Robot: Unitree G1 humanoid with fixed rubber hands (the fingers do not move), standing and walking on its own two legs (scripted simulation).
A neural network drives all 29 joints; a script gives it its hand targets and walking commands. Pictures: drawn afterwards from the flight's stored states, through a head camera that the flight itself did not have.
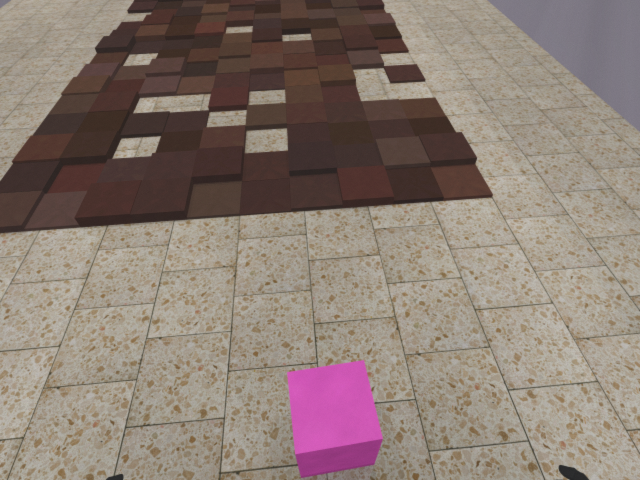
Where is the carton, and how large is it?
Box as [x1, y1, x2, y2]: [287, 360, 382, 477]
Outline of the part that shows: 363,360 287,372 295,455 301,477 369,465 374,463 382,437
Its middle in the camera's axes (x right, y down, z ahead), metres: +0.03 +0.50 +1.08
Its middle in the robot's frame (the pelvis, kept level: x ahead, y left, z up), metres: +0.41 +0.00 -0.66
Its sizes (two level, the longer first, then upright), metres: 0.210 0.200 0.250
